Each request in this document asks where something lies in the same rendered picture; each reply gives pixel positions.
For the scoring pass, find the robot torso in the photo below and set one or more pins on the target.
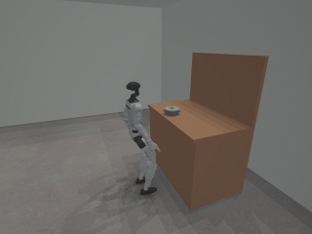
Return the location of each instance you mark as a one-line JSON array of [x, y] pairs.
[[131, 118]]

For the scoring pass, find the table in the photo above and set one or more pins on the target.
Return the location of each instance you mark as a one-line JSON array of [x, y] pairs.
[[205, 149]]

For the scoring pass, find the right robot upper arm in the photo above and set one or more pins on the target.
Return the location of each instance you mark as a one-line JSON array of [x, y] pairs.
[[138, 111]]

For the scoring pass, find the left robot upper arm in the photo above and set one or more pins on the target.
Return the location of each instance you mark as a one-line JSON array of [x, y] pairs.
[[125, 112]]

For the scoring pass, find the lid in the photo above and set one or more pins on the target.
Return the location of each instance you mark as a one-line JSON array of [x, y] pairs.
[[168, 108]]

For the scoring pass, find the right robot hand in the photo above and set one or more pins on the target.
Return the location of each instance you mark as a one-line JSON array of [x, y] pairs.
[[154, 146]]

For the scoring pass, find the robot left forearm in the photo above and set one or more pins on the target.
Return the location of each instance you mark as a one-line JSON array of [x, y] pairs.
[[127, 121]]

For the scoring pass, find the robot left shin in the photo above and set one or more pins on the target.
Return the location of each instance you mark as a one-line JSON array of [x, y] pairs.
[[143, 167]]

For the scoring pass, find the pot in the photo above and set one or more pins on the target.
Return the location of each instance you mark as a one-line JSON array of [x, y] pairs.
[[171, 113]]

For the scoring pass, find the robot right forearm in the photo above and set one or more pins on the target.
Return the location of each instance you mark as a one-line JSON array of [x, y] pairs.
[[142, 132]]

